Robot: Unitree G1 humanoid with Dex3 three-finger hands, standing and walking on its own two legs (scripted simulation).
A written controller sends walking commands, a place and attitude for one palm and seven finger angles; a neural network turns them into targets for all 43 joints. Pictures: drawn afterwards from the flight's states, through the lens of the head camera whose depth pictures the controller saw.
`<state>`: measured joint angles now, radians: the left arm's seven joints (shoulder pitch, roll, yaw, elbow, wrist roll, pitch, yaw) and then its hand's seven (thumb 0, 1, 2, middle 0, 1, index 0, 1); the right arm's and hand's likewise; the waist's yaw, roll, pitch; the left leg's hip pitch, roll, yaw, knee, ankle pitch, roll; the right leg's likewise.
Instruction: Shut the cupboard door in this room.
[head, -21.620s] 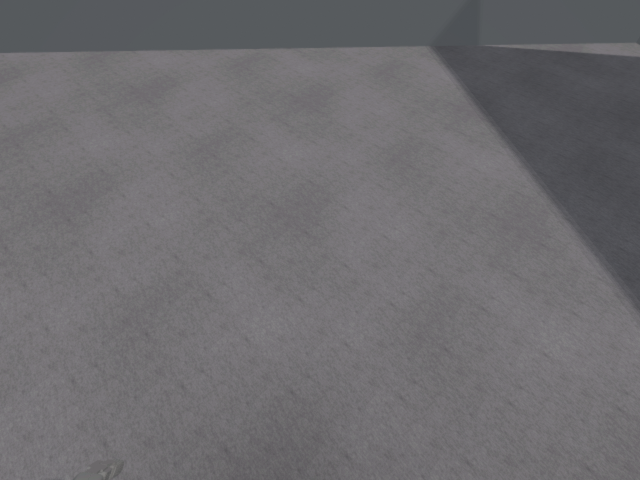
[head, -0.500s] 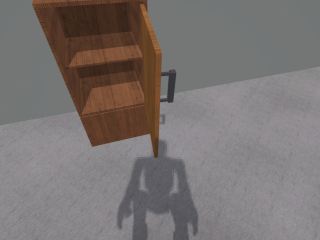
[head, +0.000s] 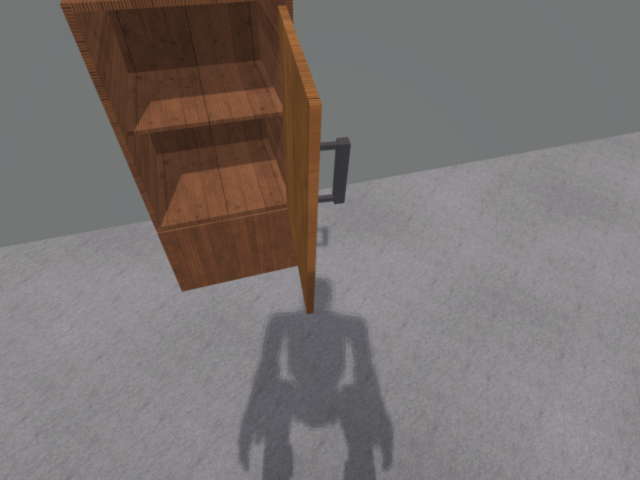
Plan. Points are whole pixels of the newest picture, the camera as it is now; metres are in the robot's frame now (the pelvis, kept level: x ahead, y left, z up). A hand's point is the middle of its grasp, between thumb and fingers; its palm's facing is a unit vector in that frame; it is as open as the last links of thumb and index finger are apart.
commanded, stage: stand and wait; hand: left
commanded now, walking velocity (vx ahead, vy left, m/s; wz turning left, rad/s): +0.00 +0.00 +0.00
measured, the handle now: (330, 173) +0.63 +0.02 +0.01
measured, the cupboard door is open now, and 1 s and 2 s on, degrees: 83 83 83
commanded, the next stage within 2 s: turn or walk to find it in 0.28 s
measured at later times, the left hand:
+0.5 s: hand out of the picture -0.02 +0.16 -0.18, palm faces +0.07 -0.98 -0.19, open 7.4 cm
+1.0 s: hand out of the picture -0.01 +0.16 -0.19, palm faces +0.14 -0.97 -0.22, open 7.4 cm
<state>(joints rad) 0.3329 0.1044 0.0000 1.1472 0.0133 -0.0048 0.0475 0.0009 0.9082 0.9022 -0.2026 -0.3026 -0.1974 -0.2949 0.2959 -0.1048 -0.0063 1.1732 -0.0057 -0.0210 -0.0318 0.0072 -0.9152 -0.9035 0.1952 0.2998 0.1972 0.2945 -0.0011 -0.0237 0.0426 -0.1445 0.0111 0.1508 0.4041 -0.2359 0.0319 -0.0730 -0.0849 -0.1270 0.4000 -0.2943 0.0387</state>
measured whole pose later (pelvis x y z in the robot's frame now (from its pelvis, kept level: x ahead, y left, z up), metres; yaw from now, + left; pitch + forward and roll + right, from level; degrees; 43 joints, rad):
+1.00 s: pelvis -0.01 -0.02 -0.01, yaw +6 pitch -1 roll +0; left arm 0.25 0.16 0.04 1.07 0.02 0.02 0.04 0.00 0.91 0.90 -0.20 -0.30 -0.20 -0.30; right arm 0.23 -0.16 -0.03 1.10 -0.02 0.02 -0.02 0.01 -0.92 -0.90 0.20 0.30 0.20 0.29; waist 0.00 -0.01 0.08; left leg -0.28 0.01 0.05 0.58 -0.29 0.01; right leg -0.15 -0.10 -0.22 0.55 -0.38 0.01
